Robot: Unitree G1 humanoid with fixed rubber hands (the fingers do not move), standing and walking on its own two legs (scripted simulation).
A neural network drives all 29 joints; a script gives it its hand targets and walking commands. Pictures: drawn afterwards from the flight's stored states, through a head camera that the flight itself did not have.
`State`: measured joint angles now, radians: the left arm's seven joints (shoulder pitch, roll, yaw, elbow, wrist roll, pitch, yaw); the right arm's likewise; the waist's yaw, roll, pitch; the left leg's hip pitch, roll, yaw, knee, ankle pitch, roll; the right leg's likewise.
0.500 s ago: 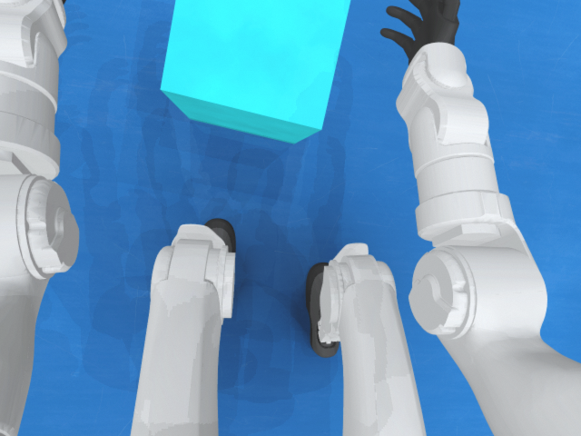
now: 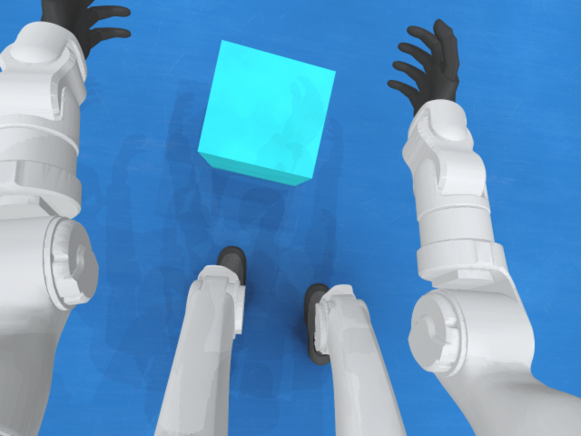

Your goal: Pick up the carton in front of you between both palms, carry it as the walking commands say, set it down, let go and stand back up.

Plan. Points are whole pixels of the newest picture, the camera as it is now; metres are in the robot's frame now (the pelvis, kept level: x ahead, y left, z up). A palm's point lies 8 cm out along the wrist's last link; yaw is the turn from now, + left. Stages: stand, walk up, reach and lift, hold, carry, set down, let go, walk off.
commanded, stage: set down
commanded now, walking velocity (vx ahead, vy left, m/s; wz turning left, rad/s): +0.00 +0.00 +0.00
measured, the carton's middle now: (264, 126) +0.55 +0.07 -0.47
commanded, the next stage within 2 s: let go in 0.08 s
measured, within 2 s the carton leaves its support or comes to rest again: neither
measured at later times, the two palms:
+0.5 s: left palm out of the picture +0.41 +0.29 +0.00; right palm (524, 171) +0.43 -0.15 +0.01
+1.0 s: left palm out of the picture +0.26 +0.23 +0.10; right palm out of the picture +0.29 -0.24 +0.11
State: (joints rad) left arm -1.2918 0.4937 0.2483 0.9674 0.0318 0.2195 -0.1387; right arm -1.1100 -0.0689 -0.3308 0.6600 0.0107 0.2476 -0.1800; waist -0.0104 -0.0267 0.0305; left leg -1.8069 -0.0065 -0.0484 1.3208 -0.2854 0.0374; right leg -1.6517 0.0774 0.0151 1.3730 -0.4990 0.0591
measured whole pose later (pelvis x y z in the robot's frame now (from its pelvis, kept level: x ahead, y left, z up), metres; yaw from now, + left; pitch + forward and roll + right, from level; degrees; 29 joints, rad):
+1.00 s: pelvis +0.10 -0.02 +0.18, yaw +5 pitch +5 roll +1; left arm 0.18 0.22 0.08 0.46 0.00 0.01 -0.05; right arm 0.19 -0.20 -0.04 0.46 0.01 0.01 0.06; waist -0.02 -0.04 0.04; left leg -0.36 -0.02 -0.01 0.43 -0.16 0.00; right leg -0.23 0.02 0.07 0.47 -0.32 -0.01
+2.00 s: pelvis +0.16 -0.03 +0.16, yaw +8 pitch +4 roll +1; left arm 0.39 0.23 0.00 0.68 0.01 -0.02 0.05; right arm 0.31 -0.25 0.00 0.85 -0.02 -0.03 -0.03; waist 0.01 0.01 -0.09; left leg -0.34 -0.03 -0.07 0.63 -0.35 -0.02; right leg -0.16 0.02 0.01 0.58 -0.49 -0.04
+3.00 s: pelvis +0.14 -0.05 +0.17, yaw +10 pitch -1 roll +1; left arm 0.45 0.17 -0.03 1.02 0.02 0.00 0.05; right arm 0.32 -0.16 0.04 1.14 -0.01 0.02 -0.05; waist 0.01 0.00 0.00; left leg -0.27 -0.02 -0.12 0.55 -0.27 -0.04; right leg -0.07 0.04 -0.03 0.50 -0.42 -0.06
